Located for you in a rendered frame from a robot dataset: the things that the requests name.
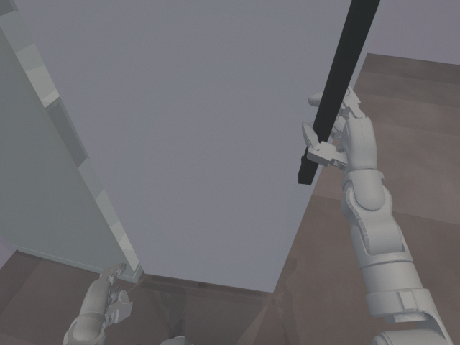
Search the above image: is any robot left forearm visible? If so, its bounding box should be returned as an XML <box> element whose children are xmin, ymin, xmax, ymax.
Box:
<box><xmin>63</xmin><ymin>312</ymin><xmax>106</xmax><ymax>345</ymax></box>

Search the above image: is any left robot hand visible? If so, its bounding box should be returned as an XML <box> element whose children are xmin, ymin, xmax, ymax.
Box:
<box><xmin>79</xmin><ymin>262</ymin><xmax>133</xmax><ymax>327</ymax></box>

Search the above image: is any right robot upper arm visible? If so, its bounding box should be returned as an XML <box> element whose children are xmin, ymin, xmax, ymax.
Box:
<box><xmin>372</xmin><ymin>328</ymin><xmax>449</xmax><ymax>345</ymax></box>

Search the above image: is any right robot hand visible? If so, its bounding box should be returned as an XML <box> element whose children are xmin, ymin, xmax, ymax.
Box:
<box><xmin>302</xmin><ymin>86</ymin><xmax>377</xmax><ymax>177</ymax></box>

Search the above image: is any robot right forearm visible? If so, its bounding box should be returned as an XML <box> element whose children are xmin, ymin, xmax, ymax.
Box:
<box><xmin>341</xmin><ymin>169</ymin><xmax>454</xmax><ymax>345</ymax></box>

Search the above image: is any handle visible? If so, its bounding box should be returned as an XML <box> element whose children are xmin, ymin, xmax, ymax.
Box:
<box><xmin>298</xmin><ymin>0</ymin><xmax>380</xmax><ymax>185</ymax></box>

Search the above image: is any fridge door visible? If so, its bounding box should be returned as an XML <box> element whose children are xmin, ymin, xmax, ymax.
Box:
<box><xmin>14</xmin><ymin>0</ymin><xmax>388</xmax><ymax>293</ymax></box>

